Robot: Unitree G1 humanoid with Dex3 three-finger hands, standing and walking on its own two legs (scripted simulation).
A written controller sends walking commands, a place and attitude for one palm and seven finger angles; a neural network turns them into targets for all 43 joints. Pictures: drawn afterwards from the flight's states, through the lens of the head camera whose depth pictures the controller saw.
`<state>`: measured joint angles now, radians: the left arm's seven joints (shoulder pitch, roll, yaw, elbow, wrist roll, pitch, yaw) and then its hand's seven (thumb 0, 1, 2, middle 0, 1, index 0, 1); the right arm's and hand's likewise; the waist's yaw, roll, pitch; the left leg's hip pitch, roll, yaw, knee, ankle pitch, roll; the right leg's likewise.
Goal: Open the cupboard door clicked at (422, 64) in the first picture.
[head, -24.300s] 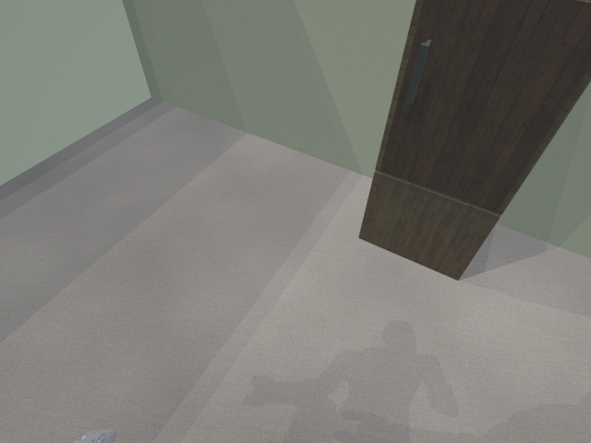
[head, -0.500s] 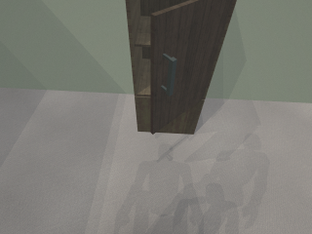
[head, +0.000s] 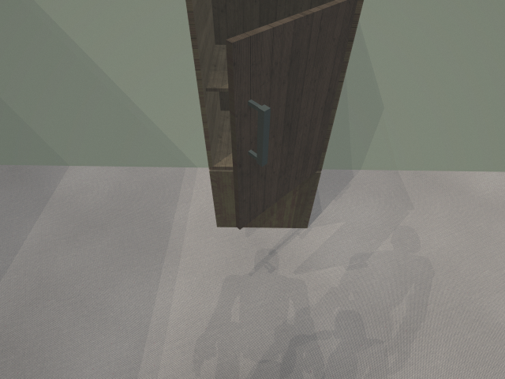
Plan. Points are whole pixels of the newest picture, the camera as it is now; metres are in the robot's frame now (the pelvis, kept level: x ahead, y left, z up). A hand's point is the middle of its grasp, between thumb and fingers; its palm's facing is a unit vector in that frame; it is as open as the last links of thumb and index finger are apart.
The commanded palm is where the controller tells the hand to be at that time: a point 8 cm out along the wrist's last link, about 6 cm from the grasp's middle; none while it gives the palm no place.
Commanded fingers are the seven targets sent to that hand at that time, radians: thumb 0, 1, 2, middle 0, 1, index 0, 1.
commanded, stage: let the arm hang, fingers relaxed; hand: left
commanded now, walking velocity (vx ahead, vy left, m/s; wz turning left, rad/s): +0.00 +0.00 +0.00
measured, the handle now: (257, 134) +0.63 +0.02 +0.03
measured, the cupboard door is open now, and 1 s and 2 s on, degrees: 44 44 44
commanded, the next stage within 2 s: look to check the result in 0.06 s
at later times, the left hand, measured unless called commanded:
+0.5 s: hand out of the picture +0.01 +0.16 -0.17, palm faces +0.04 -0.98 -0.18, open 7.4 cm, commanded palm none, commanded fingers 0.00 0.90 0.90 -0.20 -0.30 -0.20 -0.30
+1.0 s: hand out of the picture +0.04 +0.18 -0.18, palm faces -0.03 -0.98 -0.20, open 7.4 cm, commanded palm none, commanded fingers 0.00 0.90 0.90 -0.20 -0.30 -0.20 -0.30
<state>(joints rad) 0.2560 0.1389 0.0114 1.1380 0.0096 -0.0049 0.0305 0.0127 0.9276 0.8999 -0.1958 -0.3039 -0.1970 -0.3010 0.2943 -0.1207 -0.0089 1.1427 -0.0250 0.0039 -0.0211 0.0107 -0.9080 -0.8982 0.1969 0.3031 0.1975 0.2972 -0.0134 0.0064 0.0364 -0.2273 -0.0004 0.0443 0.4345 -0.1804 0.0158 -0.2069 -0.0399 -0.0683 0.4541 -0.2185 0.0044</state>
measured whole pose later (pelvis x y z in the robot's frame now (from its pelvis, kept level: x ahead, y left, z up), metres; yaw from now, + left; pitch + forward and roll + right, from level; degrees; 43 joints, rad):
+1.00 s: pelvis +0.02 +0.00 -0.01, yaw -5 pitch +0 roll +1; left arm 0.24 0.17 0.06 1.09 0.02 0.04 0.00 0.00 0.91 0.90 -0.20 -0.30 -0.20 -0.30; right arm 0.22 -0.15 -0.04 1.09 -0.02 0.02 -0.04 0.01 -0.91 -0.90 0.20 0.30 0.20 0.30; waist 0.01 -0.01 0.08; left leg -0.24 0.03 0.12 0.51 -0.26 0.01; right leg -0.26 -0.01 0.01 0.53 -0.27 0.00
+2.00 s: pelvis +0.02 -0.01 -0.02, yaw -38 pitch +0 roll +0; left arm 0.13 0.24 0.06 0.89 0.02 0.03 -0.01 0.00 0.91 0.90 -0.19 -0.30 -0.20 -0.30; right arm 0.21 -0.27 -0.06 0.94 -0.01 0.06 -0.03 0.01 -0.90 -0.90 0.20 0.30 0.20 0.30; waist -0.01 0.03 0.15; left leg -0.43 0.09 0.04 1.06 -0.51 -0.06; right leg -0.34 0.01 0.00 0.63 -0.29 -0.02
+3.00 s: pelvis +0.13 -0.17 -0.01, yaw -73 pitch +0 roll +0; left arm 0.28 0.23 0.08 1.04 0.03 0.00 -0.04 0.01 0.91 0.90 -0.20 -0.30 -0.20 -0.30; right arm 0.19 -0.18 -0.03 0.89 -0.04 -0.08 0.00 0.01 -0.90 -0.90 0.20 0.30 0.20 0.30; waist 0.02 -0.06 0.06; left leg -0.35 0.07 0.13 0.61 -0.26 0.02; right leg -0.38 0.00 0.02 1.16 -0.41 -0.03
